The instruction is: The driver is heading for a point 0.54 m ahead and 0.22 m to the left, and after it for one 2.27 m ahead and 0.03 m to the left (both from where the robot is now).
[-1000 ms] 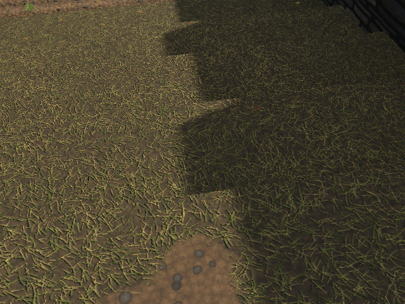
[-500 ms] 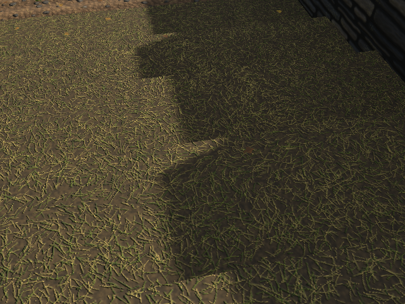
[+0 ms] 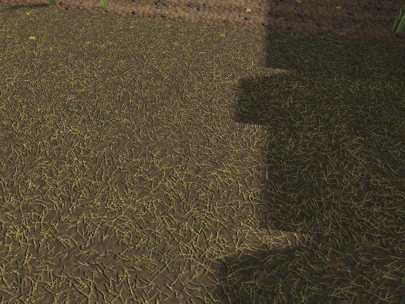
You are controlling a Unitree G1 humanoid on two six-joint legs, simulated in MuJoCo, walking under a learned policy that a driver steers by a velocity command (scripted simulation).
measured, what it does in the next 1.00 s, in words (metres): goes down: left foot 0.15 m lower, then right foot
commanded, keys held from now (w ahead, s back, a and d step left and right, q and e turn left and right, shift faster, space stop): w+q+shift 0.16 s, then q+shift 0.28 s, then e+shift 0.10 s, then w+e+shift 0.46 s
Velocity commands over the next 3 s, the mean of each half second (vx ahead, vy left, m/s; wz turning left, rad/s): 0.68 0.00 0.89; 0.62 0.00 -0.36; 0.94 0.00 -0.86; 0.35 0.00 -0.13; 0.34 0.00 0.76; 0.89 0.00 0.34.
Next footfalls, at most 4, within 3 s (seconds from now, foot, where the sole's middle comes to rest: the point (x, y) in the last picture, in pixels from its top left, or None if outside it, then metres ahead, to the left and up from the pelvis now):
0.28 left None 0.42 0.08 -0.92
0.56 right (216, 254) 0.74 -0.02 -0.92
0.86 left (149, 271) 0.66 0.24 -0.92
1.40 right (221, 197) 1.12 -0.04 -1.07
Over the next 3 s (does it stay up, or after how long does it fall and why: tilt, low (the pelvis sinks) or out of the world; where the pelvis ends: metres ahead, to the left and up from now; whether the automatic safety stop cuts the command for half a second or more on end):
stays up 1.78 0.11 -0.36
